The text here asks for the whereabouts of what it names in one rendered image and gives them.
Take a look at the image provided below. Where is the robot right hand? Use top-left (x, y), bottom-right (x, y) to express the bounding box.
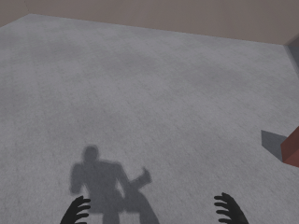
top-left (214, 192), bottom-right (249, 224)

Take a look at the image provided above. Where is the carton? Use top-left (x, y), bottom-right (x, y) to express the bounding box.
top-left (280, 126), bottom-right (299, 168)

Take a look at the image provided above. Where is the robot left hand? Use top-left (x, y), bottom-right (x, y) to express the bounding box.
top-left (60, 195), bottom-right (91, 224)

